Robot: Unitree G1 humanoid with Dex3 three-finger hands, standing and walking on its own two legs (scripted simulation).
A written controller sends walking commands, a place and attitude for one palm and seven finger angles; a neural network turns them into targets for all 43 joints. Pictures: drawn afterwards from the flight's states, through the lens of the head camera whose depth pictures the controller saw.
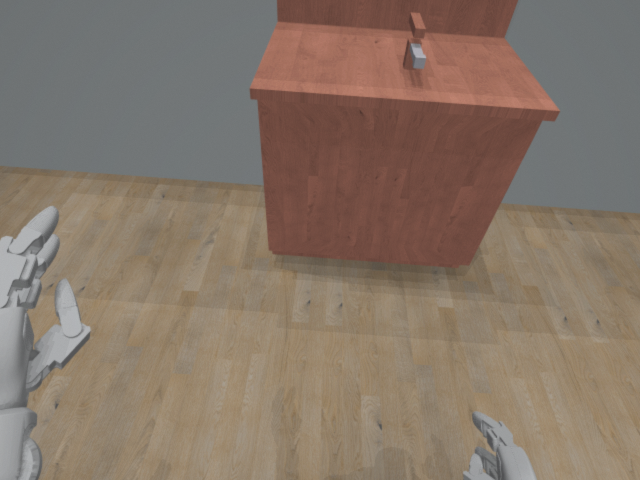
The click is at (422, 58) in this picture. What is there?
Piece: tap's lever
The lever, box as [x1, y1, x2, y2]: [412, 54, 425, 68]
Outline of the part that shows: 415,54 412,64 413,67 423,68 425,56 422,54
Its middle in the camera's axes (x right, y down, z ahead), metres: +0.26 -0.47 +1.03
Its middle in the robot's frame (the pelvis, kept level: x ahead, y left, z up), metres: +1.11 -0.19 +0.08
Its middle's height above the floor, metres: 0.85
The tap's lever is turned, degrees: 0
